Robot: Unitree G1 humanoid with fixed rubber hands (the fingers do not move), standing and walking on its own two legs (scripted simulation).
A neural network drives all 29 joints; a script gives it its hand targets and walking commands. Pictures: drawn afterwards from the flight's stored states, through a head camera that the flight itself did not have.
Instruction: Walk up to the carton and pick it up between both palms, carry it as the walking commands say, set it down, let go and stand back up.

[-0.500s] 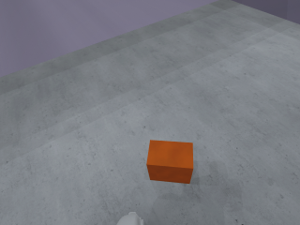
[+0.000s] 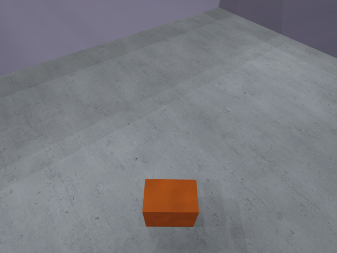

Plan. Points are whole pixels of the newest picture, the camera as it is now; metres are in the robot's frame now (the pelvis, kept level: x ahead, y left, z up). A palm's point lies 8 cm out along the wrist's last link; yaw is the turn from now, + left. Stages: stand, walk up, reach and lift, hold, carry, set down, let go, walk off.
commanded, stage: walk up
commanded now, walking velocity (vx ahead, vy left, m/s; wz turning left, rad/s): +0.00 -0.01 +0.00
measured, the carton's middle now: (170, 203) +0.47 -0.01 -0.65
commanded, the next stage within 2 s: stand in 0.80 s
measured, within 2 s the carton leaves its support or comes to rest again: neither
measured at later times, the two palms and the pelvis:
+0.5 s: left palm out of the picture +0.02 +0.20 -0.14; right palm out of the picture +0.01 -0.25 -0.15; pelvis +0.03 -0.03 +0.00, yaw +0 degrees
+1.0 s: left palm out of the picture +0.02 +0.20 -0.15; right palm out of the picture +0.01 -0.23 -0.15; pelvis +0.05 -0.02 +0.00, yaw +0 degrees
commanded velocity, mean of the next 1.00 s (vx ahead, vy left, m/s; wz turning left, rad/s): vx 0.00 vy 0.00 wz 0.00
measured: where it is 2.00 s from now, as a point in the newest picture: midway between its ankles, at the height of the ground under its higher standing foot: outside the picture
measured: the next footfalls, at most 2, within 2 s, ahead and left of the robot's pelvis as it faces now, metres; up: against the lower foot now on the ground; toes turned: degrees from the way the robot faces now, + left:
right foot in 0.04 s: +0.10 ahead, -0.14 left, +0.00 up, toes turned +4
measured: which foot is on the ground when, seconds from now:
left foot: down 0.00-1.00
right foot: up 0.00-0.02, down 0.04-1.00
